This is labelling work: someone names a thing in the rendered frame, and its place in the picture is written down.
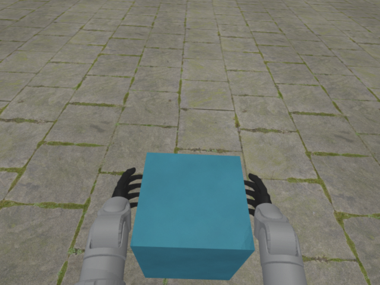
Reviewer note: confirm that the robot left forearm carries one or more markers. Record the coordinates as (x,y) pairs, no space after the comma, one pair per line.
(107,242)

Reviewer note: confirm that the robot right forearm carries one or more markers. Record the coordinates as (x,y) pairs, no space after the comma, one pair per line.
(279,248)

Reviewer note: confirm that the carton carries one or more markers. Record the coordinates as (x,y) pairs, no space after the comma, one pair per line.
(192,219)

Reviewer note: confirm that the robot right hand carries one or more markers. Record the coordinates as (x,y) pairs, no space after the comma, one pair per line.
(259,194)

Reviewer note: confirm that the robot left hand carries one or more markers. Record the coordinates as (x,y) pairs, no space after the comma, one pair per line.
(123,186)

